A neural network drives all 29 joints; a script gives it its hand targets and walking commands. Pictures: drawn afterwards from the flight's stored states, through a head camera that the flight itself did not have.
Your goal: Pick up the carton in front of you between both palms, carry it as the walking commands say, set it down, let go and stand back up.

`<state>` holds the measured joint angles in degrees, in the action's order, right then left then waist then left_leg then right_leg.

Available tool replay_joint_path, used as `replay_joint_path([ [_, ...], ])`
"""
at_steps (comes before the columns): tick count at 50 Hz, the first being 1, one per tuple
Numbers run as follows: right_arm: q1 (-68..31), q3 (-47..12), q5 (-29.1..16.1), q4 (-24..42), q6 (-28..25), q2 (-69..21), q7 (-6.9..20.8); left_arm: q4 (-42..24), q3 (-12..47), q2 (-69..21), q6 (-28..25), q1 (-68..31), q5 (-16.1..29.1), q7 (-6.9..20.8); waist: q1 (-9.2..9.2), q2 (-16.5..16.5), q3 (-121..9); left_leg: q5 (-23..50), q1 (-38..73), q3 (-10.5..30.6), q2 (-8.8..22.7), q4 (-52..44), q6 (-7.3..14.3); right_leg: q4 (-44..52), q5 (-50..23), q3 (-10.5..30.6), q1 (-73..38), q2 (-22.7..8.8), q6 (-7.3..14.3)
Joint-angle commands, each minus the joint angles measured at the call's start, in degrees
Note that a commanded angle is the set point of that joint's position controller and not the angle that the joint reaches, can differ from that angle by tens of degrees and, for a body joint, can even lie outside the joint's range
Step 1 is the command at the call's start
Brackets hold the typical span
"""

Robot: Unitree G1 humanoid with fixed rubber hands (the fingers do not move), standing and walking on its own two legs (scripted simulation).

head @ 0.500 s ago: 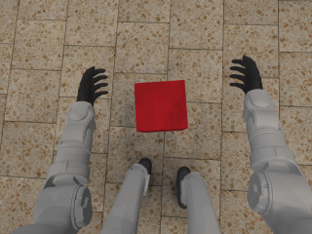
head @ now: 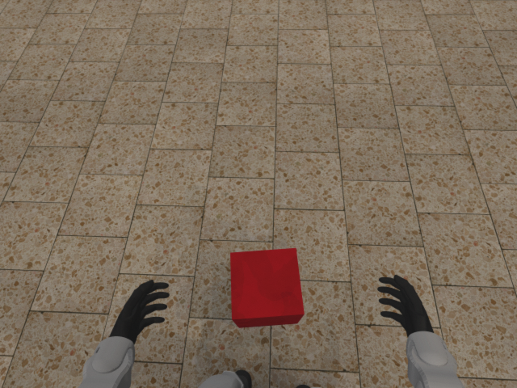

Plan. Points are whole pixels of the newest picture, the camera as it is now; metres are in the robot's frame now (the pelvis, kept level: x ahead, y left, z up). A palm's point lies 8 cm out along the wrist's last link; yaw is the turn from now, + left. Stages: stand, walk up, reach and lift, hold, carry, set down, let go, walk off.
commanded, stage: let go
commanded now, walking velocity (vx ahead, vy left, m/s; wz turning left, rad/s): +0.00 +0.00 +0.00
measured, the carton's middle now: (265, 290) +0.38 +0.04 -0.64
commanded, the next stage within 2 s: stand in 0.62 s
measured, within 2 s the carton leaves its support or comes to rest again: neither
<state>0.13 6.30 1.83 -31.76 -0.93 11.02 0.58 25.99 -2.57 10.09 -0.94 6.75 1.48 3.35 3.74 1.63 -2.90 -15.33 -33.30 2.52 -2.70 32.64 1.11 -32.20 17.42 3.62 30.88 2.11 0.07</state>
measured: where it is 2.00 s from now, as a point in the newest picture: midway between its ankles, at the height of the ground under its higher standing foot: outside the picture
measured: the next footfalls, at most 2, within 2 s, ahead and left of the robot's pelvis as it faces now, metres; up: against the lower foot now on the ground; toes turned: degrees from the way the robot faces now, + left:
none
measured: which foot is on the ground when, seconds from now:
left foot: down 0.00-1.00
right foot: down 0.00-1.00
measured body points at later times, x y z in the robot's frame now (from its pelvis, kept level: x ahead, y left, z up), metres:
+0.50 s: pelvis -0.01 -0.02 +0.01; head +0.00 -0.01 +0.46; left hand +0.17 +0.21 -0.06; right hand +0.17 -0.25 -0.06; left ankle -0.01 +0.10 -0.73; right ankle -0.03 -0.12 -0.73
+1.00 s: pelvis +0.01 +0.00 +0.01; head +0.02 +0.02 +0.46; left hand +0.15 +0.29 -0.09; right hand +0.15 -0.29 -0.07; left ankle -0.01 +0.10 -0.73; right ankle -0.03 -0.12 -0.73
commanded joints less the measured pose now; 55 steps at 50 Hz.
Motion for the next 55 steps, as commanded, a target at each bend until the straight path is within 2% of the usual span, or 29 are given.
replay_joint_path([
  [1, 7.2, -0.1, -0.3, 7.7, -0.7, 5.6, 0.6, -6.8, -0.7, 6.2, -0.3, 5.6, 0.3, 0.0, -2.31, -2.3, -13.0, 30.1, 27.4, 1.0, 1.4, -5.2, -3.4, 7.5, -21.6, -1.0, -12.5, 0.0, -1.0],
  [6, 9.8, -1.5, -1.3, 10.9, 1.8, 5.0, 1.8, -7.1, -0.6, 7.3, 2.0, 5.7, -0.1, 0.8, -3.20, -4.9, -4.2, 16.4, 25.8, -0.9, 0.3, -9.5, -2.2, 10.4, -17.4, -1.1, -19.7, -0.5, -1.4],
  [11, 10.0, -2.8, -2.1, 12.2, 4.9, 5.2, 2.8, -6.4, -1.3, 8.3, 5.2, 4.5, -1.1, 1.1, -3.35, -3.6, 3.7, 8.5, 27.0, -2.1, -0.1, -10.6, -1.9, 12.5, -10.4, -1.4, -20.3, -1.4, -1.3],
  [18, 9.2, -3.0, -2.2, 13.3, 7.8, 5.7, 3.8, -7.1, -2.1, 7.9, 8.4, 4.0, -2.8, 0.8, -2.87, -1.1, 7.5, 7.6, 30.6, -2.5, 0.0, -9.7, -2.1, 13.2, -7.1, -1.6, -20.1, -2.0, -0.7],
  [23, 9.8, -2.3, -1.6, 13.4, 8.6, 5.8, 3.5, -8.0, -2.4, 7.9, 9.3, 3.5, -3.2, 0.9, -3.23, -1.7, 7.5, 8.3, 32.3, -2.3, -0.1, -9.3, -2.1, 12.6, -8.4, -1.7, -20.9, -1.7, -0.8],
  [24, 12.4, -1.7, -2.2, 10.1, 6.9, 5.8, 2.4, -10.8, -2.0, 10.0, 12.1, 0.9, -4.4, -0.5, -4.78, -0.2, 4.7, 6.7, 29.9, -2.5, -1.3, -7.8, -2.3, 10.6, -12.7, -1.5, -23.9, -1.5, -0.7],
  [25, 12.9, -2.0, -2.1, 10.1, 6.6, 6.1, 2.0, -11.0, -2.0, 9.6, 12.8, 1.5, -4.0, -1.1, -4.21, -1.7, 4.7, 6.8, 29.0, -2.3, -1.2, -7.6, -2.3, 9.8, -14.4, -1.6, -24.3, -1.4, -0.9],
  [28, 11.3, -2.7, -1.8, 11.2, 6.4, 6.2, 1.4, -10.5, -0.9, 8.3, 13.5, 2.1, -2.9, -1.5, -4.12, -3.4, 4.1, 7.3, 28.4, -2.2, -1.3, -7.0, -2.1, 9.0, -15.1, -1.8, -24.5, -1.2, -1.0],
  [31, 9.4, -3.0, -2.0, 12.1, 6.0, 6.8, 1.2, -9.8, -0.5, 8.2, 13.8, 2.4, -2.1, -1.9, -3.66, -3.8, 5.0, 7.9, 27.6, -1.6, -0.9, -7.1, -2.1, 8.8, -14.0, -2.1, -23.7, -1.2, -0.7],
  [32, 9.9, -1.4, 0.7, 3.4, 4.6, 12.6, -0.9, -2.0, -2.6, 14.2, 9.0, 1.2, -3.1, -4.4, -2.22, -8.7, 6.7, 6.8, 20.0, 2.4, 3.6, -6.2, -2.5, 8.3, -3.7, 0.6, -17.5, -3.2, -1.5],
  [34, 11.0, -1.0, 1.3, 1.7, 3.1, 13.7, -1.6, 0.4, -2.4, 14.9, 5.5, 1.9, -3.4, -5.0, -3.44, -4.5, 7.1, 0.7, 20.1, 3.3, 4.1, -7.1, -1.3, 9.1, 2.2, 2.5, -16.4, -3.8, -0.6],
  [35, 10.5, -1.1, 1.5, 1.3, 2.8, 13.4, -1.8, 0.8, -2.4, 14.3, 4.5, 1.9, -3.5, -4.9, -3.61, -4.0, 6.5, -0.2, 20.0, 4.4, 4.7, -7.4, -0.8, 8.8, 2.4, 2.9, -16.7, -3.9, -0.3],
  [37, 9.5, -1.5, 1.2, 0.0, 1.7, 13.4, -1.6, 2.3, -2.1, 13.9, 2.9, 2.1, -3.8, -4.5, -3.52, -1.4, 4.3, 0.9, 19.1, 5.0, 5.1, -8.1, -0.2, 8.1, -0.5, 3.3, -18.9, -4.0, 0.0],
  [40, 8.2, -1.6, 0.6, -2.0, 0.9, 13.5, -1.6, 5.1, -2.1, 14.3, 1.8, 1.6, -3.6, -4.3, -3.29, -1.1, 0.8, 10.4, 21.0, 4.8, 5.7, -6.6, -0.2, 6.9, -8.8, 3.4, -21.3, -4.6, 0.1],
  [43, 8.4, -1.5, 0.4, -3.9, 0.6, 14.4, -1.8, 7.4, -1.9, 15.2, 1.2, 2.0, -3.5, -4.6, -3.60, -0.6, -1.1, 15.1, 23.2, 5.0, 6.3, -6.2, -0.1, 6.4, -13.4, 3.2, -22.3, -4.8, 0.0],
  [55, 8.0, -2.0, 0.1, -9.8, 0.2, 17.4, -2.3, 14.6, -1.1, 17.4, 0.5, 2.5, -3.3, -5.2, -4.07, -0.3, -0.4, 23.9, 26.8, 5.6, 7.3, -7.8, -0.2, 7.1, -18.8, 3.2, -22.8, -5.4, 0.0],
])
